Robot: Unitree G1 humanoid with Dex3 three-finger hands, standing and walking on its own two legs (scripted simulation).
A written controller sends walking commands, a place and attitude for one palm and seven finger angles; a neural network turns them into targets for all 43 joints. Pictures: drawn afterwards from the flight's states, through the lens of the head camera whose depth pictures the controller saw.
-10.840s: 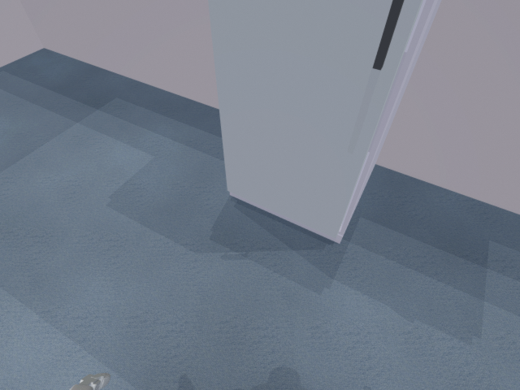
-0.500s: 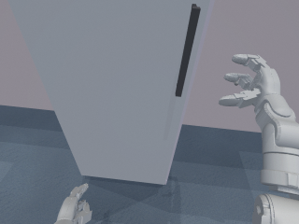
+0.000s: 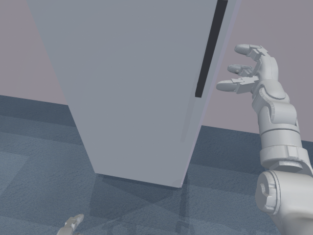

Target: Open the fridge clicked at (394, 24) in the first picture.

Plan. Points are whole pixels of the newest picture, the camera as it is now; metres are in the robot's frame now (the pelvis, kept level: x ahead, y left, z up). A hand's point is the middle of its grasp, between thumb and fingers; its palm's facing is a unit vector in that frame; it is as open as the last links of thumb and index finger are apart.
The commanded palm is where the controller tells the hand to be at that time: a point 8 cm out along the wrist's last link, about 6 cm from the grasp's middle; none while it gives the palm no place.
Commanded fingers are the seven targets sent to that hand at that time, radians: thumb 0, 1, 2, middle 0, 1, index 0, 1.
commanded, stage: move the hooked fingers beside the handle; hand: right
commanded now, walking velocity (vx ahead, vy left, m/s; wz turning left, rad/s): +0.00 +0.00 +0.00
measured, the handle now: (208, 52) +0.53 -0.08 +0.24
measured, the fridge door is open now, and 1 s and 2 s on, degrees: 0 0 0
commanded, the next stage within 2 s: feel for the door with the fingertips in 0.82 s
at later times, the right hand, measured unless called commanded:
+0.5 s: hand (237, 73) +0.47 -0.16 +0.22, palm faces +0.10 +0.99 +0.02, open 14.0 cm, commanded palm +0.44 -0.20 +0.23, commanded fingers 0.00 0.50 -0.30 0.30 1.20 0.30 1.20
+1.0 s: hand (236, 70) +0.46 -0.15 +0.23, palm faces +0.11 +0.99 +0.01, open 14.0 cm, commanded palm +0.43 -0.19 +0.23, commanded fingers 0.00 0.50 -0.30 0.30 1.20 0.30 1.20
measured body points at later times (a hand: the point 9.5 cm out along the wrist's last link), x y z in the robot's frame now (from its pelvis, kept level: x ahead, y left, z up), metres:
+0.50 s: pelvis +0.01 +0.00 +0.00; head +0.02 +0.01 +0.45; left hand +0.11 +0.25 -0.11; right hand +0.45 -0.21 +0.22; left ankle -0.02 +0.12 -0.74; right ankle +0.03 -0.12 -0.74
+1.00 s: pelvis +0.02 +0.00 +0.00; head +0.01 +0.01 +0.45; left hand +0.13 +0.24 -0.11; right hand +0.45 -0.20 +0.23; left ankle -0.02 +0.12 -0.74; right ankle +0.03 -0.12 -0.74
